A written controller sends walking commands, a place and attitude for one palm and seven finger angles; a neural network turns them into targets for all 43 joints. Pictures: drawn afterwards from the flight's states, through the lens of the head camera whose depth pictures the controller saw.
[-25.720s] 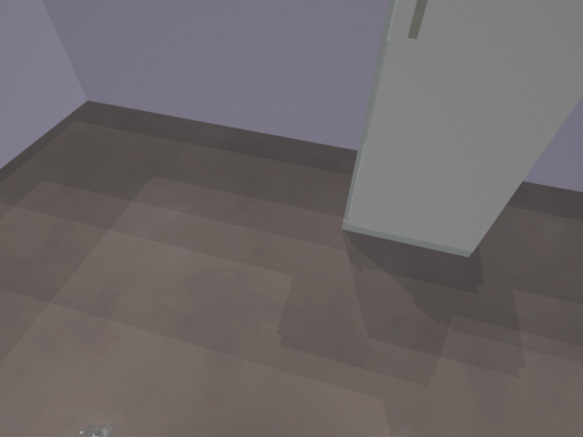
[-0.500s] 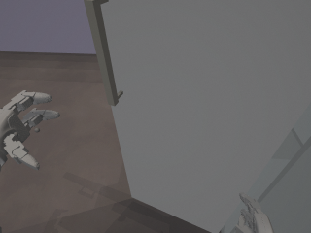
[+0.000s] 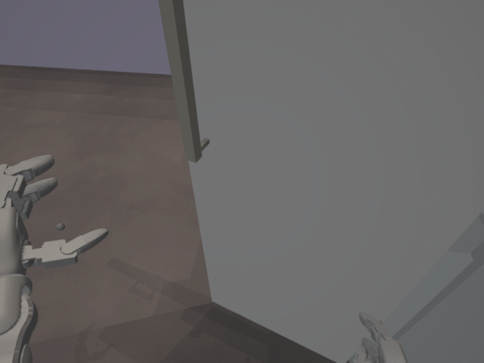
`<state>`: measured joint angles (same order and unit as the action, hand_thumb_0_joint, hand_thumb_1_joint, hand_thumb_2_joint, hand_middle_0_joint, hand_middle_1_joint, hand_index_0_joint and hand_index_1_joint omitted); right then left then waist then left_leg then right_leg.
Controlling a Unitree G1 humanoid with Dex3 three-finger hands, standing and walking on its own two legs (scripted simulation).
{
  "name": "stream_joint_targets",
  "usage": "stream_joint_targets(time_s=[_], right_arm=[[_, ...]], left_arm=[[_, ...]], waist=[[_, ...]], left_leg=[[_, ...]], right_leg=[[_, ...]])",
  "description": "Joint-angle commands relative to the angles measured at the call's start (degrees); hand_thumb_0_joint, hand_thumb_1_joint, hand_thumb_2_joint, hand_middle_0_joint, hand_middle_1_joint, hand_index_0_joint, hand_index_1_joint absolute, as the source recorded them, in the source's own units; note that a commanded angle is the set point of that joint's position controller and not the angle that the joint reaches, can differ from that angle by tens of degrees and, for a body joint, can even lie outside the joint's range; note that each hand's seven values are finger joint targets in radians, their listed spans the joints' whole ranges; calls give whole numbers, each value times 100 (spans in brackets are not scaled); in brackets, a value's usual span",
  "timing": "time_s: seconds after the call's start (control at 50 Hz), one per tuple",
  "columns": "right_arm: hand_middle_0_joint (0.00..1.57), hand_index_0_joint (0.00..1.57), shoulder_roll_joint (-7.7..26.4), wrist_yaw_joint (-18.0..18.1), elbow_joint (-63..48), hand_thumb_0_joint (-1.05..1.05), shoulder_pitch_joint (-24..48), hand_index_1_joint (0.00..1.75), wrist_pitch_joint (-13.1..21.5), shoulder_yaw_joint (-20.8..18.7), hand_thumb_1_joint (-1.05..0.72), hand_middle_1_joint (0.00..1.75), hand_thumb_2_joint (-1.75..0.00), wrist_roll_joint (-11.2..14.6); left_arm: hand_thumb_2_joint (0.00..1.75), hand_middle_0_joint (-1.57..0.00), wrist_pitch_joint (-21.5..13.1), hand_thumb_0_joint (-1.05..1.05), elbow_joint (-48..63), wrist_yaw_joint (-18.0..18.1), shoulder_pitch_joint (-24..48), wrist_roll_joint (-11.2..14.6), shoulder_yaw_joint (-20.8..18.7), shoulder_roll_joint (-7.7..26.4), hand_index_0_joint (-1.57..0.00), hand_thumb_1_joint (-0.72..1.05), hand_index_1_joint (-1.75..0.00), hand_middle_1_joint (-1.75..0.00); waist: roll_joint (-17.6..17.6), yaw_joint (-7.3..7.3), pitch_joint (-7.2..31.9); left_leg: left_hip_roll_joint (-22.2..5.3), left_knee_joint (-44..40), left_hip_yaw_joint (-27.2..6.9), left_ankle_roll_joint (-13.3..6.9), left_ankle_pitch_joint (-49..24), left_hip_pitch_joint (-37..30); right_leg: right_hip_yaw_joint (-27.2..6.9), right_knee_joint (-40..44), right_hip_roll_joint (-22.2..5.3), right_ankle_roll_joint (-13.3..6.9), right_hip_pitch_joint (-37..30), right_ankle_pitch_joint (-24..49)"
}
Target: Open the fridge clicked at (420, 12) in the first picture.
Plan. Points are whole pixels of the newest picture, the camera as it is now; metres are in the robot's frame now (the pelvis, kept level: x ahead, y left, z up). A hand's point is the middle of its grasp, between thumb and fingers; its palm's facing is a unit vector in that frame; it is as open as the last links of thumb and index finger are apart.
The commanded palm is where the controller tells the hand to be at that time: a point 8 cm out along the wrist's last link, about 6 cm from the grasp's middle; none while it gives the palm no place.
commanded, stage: draw the hand back to the body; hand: left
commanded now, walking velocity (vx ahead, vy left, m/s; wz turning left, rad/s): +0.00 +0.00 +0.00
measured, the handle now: (191, 86) +0.45 +0.15 +0.26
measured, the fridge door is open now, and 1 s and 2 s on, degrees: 72 72 72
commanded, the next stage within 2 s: step back with the hand held close in 0.70 s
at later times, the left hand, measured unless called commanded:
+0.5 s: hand (59, 250) +0.19 +0.27 +0.15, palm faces +0.49 -0.78 -0.37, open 7.7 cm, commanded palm +0.15 +0.30 +0.17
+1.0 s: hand (71, 239) +0.21 +0.26 +0.16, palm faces +0.44 -0.80 -0.40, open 7.4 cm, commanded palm +0.15 +0.29 +0.18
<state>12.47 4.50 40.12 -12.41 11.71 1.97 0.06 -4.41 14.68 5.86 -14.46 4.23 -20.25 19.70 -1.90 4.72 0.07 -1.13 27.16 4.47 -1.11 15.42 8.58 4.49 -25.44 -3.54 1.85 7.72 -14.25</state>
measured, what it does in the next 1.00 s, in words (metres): stands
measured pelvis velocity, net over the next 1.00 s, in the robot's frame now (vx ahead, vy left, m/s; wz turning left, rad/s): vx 0.00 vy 0.00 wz -0.03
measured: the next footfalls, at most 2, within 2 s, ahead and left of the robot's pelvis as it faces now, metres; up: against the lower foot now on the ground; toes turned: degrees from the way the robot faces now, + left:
none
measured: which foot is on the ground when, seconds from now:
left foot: down 0.00-1.00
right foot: down 0.00-1.00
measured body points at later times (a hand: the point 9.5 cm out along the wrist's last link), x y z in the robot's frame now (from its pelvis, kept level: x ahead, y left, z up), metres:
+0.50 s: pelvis +0.01 -0.01 +0.00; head -0.01 -0.02 +0.45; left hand +0.16 +0.31 +0.17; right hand +0.20 -0.23 -0.07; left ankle +0.00 +0.10 -0.74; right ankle +0.00 -0.14 -0.74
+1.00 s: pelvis +0.00 +0.00 +0.00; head +0.00 -0.01 +0.45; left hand +0.18 +0.30 +0.18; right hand +0.18 -0.24 -0.08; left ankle +0.00 +0.10 -0.74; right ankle +0.00 -0.14 -0.74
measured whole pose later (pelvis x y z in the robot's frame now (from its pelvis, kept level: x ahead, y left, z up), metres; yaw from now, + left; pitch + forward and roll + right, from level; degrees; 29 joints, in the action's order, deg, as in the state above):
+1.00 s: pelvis +0.00 +0.00 +0.00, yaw -2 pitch -1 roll -1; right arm 12.9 5.0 35.0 -10.0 5.1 0.8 -0.1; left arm -8.1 23.1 6.9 -25.1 2.7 -22.1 19.9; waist -1.3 2.6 -0.7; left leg -2.5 28.5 5.5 -0.7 15.8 11.7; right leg 3.3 -25.7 -2.2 1.6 11.1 -13.5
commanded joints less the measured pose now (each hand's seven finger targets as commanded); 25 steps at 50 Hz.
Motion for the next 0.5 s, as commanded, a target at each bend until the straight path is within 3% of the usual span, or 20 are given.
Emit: stream_joint_targets(time_s=[0.0, 0.1, 0.16, 0.3, 0.34, 0.44, 0.48], right_arm=[[20, 20, 781, 60, -983, 0, 782, 30, 274, -315, -90, 30, -90, -1], [20, 20, 735, 31, -1078, 0, 798, 30, 148, -337, -90, 30, -90, 1], [20, 20, 726, 54, -1114, 0, 802, 30, 121, -358, -90, 30, -90, -7], [20, 20, 690, 90, -1197, 0, 772, 30, 109, -361, -90, 30, -90, -1], [20, 20, 696, 109, -1189, 0, 763, 30, 132, -352, -90, 30, -90, 1], [20, 20, 683, 154, -1163, 0, 752, 30, 151, -347, -90, 30, -90, -12], [20, 20, 687, 161, -1144, 0, 753, 30, 149, -346, -90, 30, -90, -21]], left_arm=[[64, -22, -398, 0, 1416, 102, 659, -12, -455, 1141, -22, 36, -62, -62], [73, -21, -375, 0, 1529, 84, 53, 19, -625, 1181, -21, 54, -51, -51], [78, -21, -386, 0, 1757, 97, -169, 1, -756, 1308, -21, 65, -45, -45], [90, -20, -342, 0, 1936, 119, -646, -3, -662, 1176, -20, 90, -30, -30], [90, -20, -348, 0, 2087, 146, -379, -26, -638, 1214, -20, 90, -30, -30], [90, -20, -305, 0, 1976, 176, -376, -36, -606, 1174, -20, 90, -30, -30], [90, -20, -284, 0, 1982, 177, -381, -42, -616, 1197, -20, 90, -30, -30]], waist=[[-197, -76, 515], [-51, -30, 352], [-291, 7, 458], [-127, -10, 326], [-366, -50, 312], [-133, -56, 319], [-224, -49, 384]], left_leg=[[-179, -570, -381, 17, -1314, -198], [-186, -535, -325, 18, -1438, -89], [-178, -497, -269, 5, -1512, -174], [-180, -442, -249, -18, -1352, -141], [-157, -454, -263, -5, -1224, -158], [-147, -432, -265, -38, -1220, -210], [-139, -398, -234, -51, -1313, -245]], right_leg=[[-134, 268, 134, -270, -85, 934], [-123, 292, 129, -258, -156, 1102], [-153, 331, 121, -265, -210, 1184], [-134, 360, 112, -242, -88, 1105], [-138, 360, 117, -250, -42, 958], [-124, 361, 113, -238, -10, 969], [-149, 368, 89, -237, -55, 1098]])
